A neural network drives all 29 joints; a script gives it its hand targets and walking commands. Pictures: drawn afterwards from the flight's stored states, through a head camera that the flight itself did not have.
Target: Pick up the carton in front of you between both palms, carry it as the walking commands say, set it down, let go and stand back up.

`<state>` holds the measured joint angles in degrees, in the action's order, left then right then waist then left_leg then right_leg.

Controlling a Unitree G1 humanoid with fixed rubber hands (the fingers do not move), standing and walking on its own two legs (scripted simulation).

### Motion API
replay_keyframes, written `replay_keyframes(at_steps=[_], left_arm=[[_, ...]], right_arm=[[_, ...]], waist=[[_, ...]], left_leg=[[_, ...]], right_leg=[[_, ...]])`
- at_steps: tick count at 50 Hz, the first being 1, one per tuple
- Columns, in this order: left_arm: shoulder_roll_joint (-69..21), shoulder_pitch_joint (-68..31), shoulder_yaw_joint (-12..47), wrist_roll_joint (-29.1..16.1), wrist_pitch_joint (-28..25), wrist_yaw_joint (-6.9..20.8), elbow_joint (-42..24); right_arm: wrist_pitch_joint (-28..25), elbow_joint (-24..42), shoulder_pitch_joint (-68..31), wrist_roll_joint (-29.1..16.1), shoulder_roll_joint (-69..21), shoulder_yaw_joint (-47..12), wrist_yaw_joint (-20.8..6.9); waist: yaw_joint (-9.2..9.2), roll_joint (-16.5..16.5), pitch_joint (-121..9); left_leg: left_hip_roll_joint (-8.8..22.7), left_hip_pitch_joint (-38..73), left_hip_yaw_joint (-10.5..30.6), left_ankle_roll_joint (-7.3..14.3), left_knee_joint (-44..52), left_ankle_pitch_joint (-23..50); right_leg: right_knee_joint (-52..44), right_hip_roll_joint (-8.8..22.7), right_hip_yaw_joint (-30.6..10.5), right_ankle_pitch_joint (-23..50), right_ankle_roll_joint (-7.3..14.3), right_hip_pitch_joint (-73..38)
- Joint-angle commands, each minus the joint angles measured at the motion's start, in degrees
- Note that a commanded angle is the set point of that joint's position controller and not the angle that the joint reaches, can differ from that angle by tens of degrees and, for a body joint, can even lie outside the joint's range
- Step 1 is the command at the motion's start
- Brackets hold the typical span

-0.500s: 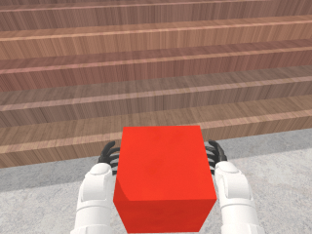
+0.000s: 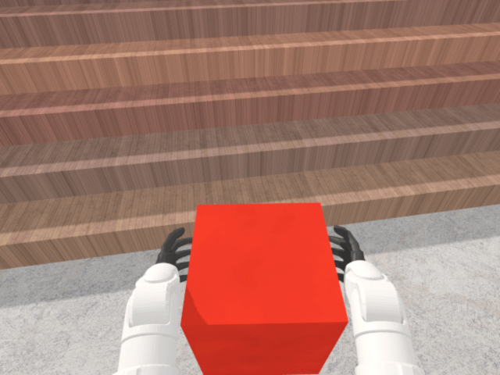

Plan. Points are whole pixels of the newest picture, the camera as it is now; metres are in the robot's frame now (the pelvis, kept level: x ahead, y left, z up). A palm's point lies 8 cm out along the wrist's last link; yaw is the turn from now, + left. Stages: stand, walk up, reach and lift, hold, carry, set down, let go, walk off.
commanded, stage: hold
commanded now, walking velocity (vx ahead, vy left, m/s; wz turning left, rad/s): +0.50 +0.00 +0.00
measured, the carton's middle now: (260, 292) +0.29 +0.00 -0.02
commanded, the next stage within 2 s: carry in 0.02 s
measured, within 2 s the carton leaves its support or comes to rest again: neither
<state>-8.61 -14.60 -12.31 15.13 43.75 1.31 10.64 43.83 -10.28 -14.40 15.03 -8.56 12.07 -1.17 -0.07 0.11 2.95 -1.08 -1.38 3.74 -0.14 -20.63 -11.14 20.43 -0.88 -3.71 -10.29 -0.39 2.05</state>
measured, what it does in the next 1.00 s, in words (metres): walks ahead: right foot, then left foot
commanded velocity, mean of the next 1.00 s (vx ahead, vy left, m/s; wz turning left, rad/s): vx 0.50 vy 0.00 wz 0.00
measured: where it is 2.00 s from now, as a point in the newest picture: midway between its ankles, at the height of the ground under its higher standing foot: (237, 215)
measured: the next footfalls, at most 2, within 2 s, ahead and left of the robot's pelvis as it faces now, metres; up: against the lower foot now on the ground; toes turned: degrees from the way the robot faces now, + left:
right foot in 0.50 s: +0.23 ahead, -0.09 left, +0.00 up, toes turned -9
left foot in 0.92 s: +0.56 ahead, +0.14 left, +0.00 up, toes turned +13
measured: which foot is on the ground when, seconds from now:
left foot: down 0.00-0.50, up 0.52-0.90, down 0.92-1.00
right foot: down 0.00-0.24, up 0.26-0.48, down 0.50-0.92, up 0.94-1.00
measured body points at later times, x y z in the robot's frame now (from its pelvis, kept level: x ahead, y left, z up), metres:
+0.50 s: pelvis +0.14 +0.00 -0.01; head +0.12 +0.00 +0.44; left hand +0.41 +0.15 +0.08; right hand +0.40 -0.15 +0.08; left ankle +0.02 +0.13 -0.75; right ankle +0.19 -0.09 -0.74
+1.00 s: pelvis +0.43 +0.06 -0.03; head +0.44 +0.07 +0.42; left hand +0.71 +0.21 +0.09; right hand +0.71 -0.09 +0.10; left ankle +0.52 +0.13 -0.75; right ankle +0.23 -0.07 -0.67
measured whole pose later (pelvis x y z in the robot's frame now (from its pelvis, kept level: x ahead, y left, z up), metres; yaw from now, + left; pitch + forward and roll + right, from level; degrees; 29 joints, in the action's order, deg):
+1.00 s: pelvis +0.43 +0.06 -0.03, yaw +1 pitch +4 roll +1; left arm -7.5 -9.5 -6.6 2.0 73.3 -7.8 -33.4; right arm 72.3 32.0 -9.8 2.3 -7.7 5.2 7.5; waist -1.3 -2.3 -3.6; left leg 2.4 -28.5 -13.7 5.5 -34.9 -10.1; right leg 58.3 4.7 3.4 -27.0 0.2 11.5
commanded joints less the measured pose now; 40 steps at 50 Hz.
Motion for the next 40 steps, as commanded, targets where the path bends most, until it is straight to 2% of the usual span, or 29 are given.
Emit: replay_keyframes(at_steps=[1,2,3,4,5,7,8,10,11,12,13,14,15,16,17,19,22,23,24,25,26,27,28,29,30,31,33,37,40], left_arm=[[-49.8,-27.7,31.3,-14.1,-1.0,11.3,-3.0],[-49.2,-26.4,30.7,-14.4,-0.7,11.2,-1.7],[-49.4,-26.9,32.0,-14.9,-0.6,11.0,-3.4],[-50.1,-28.1,33.1,-15.4,-0.4,10.8,-4.7],[-50.9,-28.9,34.4,-16.3,0.0,10.6,-6.8],[-50.9,-26.7,36.7,-17.5,1.6,9.6,-9.0],[-50.5,-25.4,37.6,-17.9,2.7,9.0,-10.5],[-49.0,-25.7,39.0,-19.0,5.3,7.7,-13.9],[-48.2,-26.2,40.1,-20.0,6.8,7.1,-15.9],[-47.4,-26.1,41.0,-21.0,8.5,6.5,-17.6],[-46.9,-25.9,42.0,-22.0,10.2,5.9,-19.3],[-46.0,-25.7,43.0,-23.2,11.8,5.3,-20.7],[-46.3,-25.5,44.6,-24.9,13.3,4.9,-22.9],[-46.8,-24.7,45.7,-26.5,14.6,4.4,-24.9],[-47.1,-23.2,46.5,-27.5,15.6,3.9,-26.7],[-47.3,-19.3,47.5,-28.3,17.4,2.8,-29.8],[-47.3,-12.5,47.2,-27.8,20.0,1.5,-34.6],[-47.3,-10.2,46.9,-27.7,20.8,1.2,-35.9],[-47.3,-8.7,46.5,-27.5,21.6,1.0,-37.3],[-47.3,-6.5,46.1,-27.3,22.3,0.8,-38.3],[-46.1,-5.0,45.2,-26.7,23.0,0.5,-39.1],[-45.5,-7.7,45.0,-27.0,23.3,0.1,-40.8],[-46.4,-11.1,45.4,-28.1,23.9,-0.1,-42.7],[-46.7,-11.9,45.6,-29.0,24.5,-0.2,-43.6],[-46.6,-12.9,46.1,-29.8,25.0,-0.3,-44.3],[-46.5,-13.3,46.6,-30.4,25.4,-0.3,-44.5],[-45.4,-12.7,47.3,-31.2,26.2,-0.2,-43.9],[-42.7,-11.1,46.8,-32.2,27.3,0.1,-41.7],[-42.6,-13.1,46.6,-32.7,27.7,0.2,-43.5]], right_arm=[[-1.1,2.3,-28.0,-14.3,-50.1,-31.4,-11.4],[-0.9,1.8,-27.1,-14.4,-49.4,-30.7,-11.4],[-0.8,3.4,-27.7,-15.3,-49.5,-32.0,-11.4],[-0.5,4.5,-28.6,-15.9,-50.1,-33.2,-11.3],[-0.1,6.1,-29.2,-16.8,-51.0,-35.0,-11.2],[1.5,9.4,-28.6,-18.4,-50.8,-37.8,-10.5],[2.5,11.3,-28.2,-19.4,-50.3,-38.9,-10.1],[5.1,13.9,-28.5,-21.2,-49.8,-40.8,-9.1],[6.5,14.6,-27.8,-21.8,-49.4,-41.1,-8.4],[8.0,15.4,-26.1,-22.2,-48.3,-41.3,-7.5],[9.6,16.3,-23.7,-22.3,-47.0,-41.2,-6.5],[11.1,17.5,-21.5,-21.8,-46.0,-40.8,-5.5],[12.7,20.7,-21.2,-22.4,-45.4,-41.3,-4.6],[14.2,23.9,-21.1,-23.5,-45.4,-42.2,-3.8],[15.4,26.7,-20.5,-24.7,-45.7,-43.4,-3.2],[17.5,31.1,-18.0,-26.5,-46.1,-45.1,-2.7],[20.3,35.6,-12.4,-28.1,-46.1,-46.7,-2.4],[21.1,37.2,-11.4,-28.8,-46.2,-47.2,-2.3],[21.9,38.7,-9.8,-29.4,-46.2,-47.6,-2.3],[22.7,40.1,-9.3,-30.2,-45.7,-48.0,-2.2],[23.7,42.7,-10.1,-31.0,-45.3,-48.4,-2.2],[24.6,45.8,-14.8,-32.1,-44.1,-49.2,-2.3],[25.2,45.5,-16.9,-33.0,-44.5,-49.4,-2.3],[25.6,45.0,-16.4,-33.5,-44.9,-49.2,-2.3],[25.8,44.0,-15.3,-33.4,-45.3,-48.6,-2.0],[26.0,43.1,-14.0,-32.7,-45.4,-47.8,-1.6],[26.3,41.1,-11.2,-30.7,-44.8,-46.1,-0.7],[27.1,38.6,-7.5,-27.5,-43.0,-43.6,1.0],[27.4,41.7,-10.4,-28.0,-43.1,-44.1,1.4]], waist=[[0.11,-0.6,-13.6],[0.18,-0.6,-14.1],[0.21,-0.6,-12.6],[0.23,-1.4,-11.3],[0.38,-2.1,-11.7],[0.56,-6.2,-16.8],[0.43,-8.1,-18.2],[0.17,-7.2,-17.4],[0.0,-4.9,-16.5],[-0.38,1.4,-15.5],[-1.16,11.9,-14.7],[-1.56,14.1,-11.6],[-1.81,11.4,-11.1],[-1.87,8.7,-12.9],[-1.86,7.3,-14.9],[-1.81,8.5,-17.4],[-1.58,10.1,-18.8],[-0.8,8.9,-19.6],[-0.64,6.1,-21.4],[0.28,2.2,-24.1],[1.27,-11.0,-25.9],[1.43,-15.0,-22.5],[1.41,-9.2,-20.2],[1.13,-5.4,-19.0],[0.83,-2.3,-18.9],[0.7,-1.9,-18.3],[0.67,-3.6,-17.4],[0.79,-5.8,-13.6],[1.0,-8.0,-11.4]], left_leg=[[6.7,-7.4,0.3,1.0,-0.1,-1.9],[5.9,-9.6,2.2,1.4,0.9,-15.1],[5.0,-13.0,2.1,1.4,0.8,-25.3],[4.6,-16.2,1.7,1.0,-0.4,-28.7],[4.2,-17.9,0.6,0.7,-3.0,-24.5],[1.3,-17.3,-5.2,-0.4,-10.9,-12.6],[0.4,-16.5,-7.3,-0.5,-11.1,-11.2],[0.2,-11.4,-8.5,0.2,-4.5,-13.2],[1.6,-7.9,-6.5,0.8,-1.3,-14.5],[7.3,-4.3,2.4,2.8,3.6,-20.1],[15.9,0.9,16.5,6.8,10.1,-24.6],[21.8,4.4,24.9,10.6,12.3,-20.1],[22.9,5.2,25.1,12.8,11.8,-12.4],[21.9,7.0,21.3,12.6,10.4,-6.0],[20.3,7.9,16.7,11.4,9.6,-1.5],[16.4,7.5,8.7,9.0,8.3,5.9],[13.9,2.5,1.8,7.7,5.2,7.3],[12.8,-2.7,-1.3,6.5,1.4,7.0],[11.6,-9.8,-4.3,5.1,-4.2,8.3],[9.9,-19.5,-7.5,3.1,-12.7,4.3],[5.4,-33.0,-11.7,0.0,-29.6,-8.2],[2.4,-44.5,-9.2,0.4,-38.6,-17.9],[6.5,-46.3,-4.9,1.5,-44.7,-17.4],[8.5,-45.7,-4.1,1.9,-46.3,-15.2],[10.0,-43.8,-3.8,1.7,-44.4,-11.1],[10.3,-42.0,-4.6,1.1,-40.2,-7.6],[8.7,-39.2,-7.5,-0.1,-33.8,-4.2],[6.7,-38.1,-11.5,-0.5,-20.4,1.9],[5.2,-33.8,-13.8,0.2,-13.5,5.5]], right_leg=[[0.6,6.6,0.6,-3.6,0.8,4.0],[-0.9,6.1,-1.2,-17.0,1.6,5.9],[-2.1,5.9,-2.3,-27.8,1.8,9.2],[-2.9,6.4,-3.6,-31.8,2.2,10.2],[-3.0,7.7,-4.8,-29.6,2.8,9.1],[-6.0,11.3,-9.3,-26.5,4.9,7.8],[-7.1,12.8,-10.9,-26.2,6.1,8.2],[-5.8,11.7,-7.9,-27.4,6.2,13.5],[-2.3,9.9,-4.5,-27.2,5.1,17.3],[6.1,6.5,0.9,-24.5,3.1,22.9],[20.2,2.1,8.0,-18.7,0.7,31.3],[23.2,1.9,10.1,-18.8,0.4,40.0],[24.2,3.9,8.1,-19.8,0.7,41.8],[23.2,4.1,8.0,-20.0,0.8,41.3],[20.7,3.5,8.7,-17.5,0.8,39.6],[16.2,1.4,11.5,-10.2,0.3,34.6],[6.8,0.0,15.0,-4.7,0.3,24.0],[1.5,-1.1,17.0,-0.6,0.4,14.8],[-0.3,-1.0,17.3,0.8,0.9,2.6],[0.0,4.9,11.4,-2.6,2.2,-9.9],[-7.4,20.5,-12.9,-17.7,7.7,-17.8],[-10.7,28.8,-27.9,-17.3,13.8,-18.0],[-9.9,28.8,-26.3,-14.7,15.0,-13.4],[-9.7,26.0,-20.8,-10.7,13.9,-9.4],[-11.4,24.0,-15.3,-10.7,12.0,-6.6],[-13.0,21.9,-10.1,-9.9,10.0,-4.6],[-13.8,18.7,-2.8,-3.5,8.4,-3.2],[-13.0,15.7,4.9,6.9,8.0,-3.5],[-11.7,14.4,9.0,11.7,7.0,-2.0]])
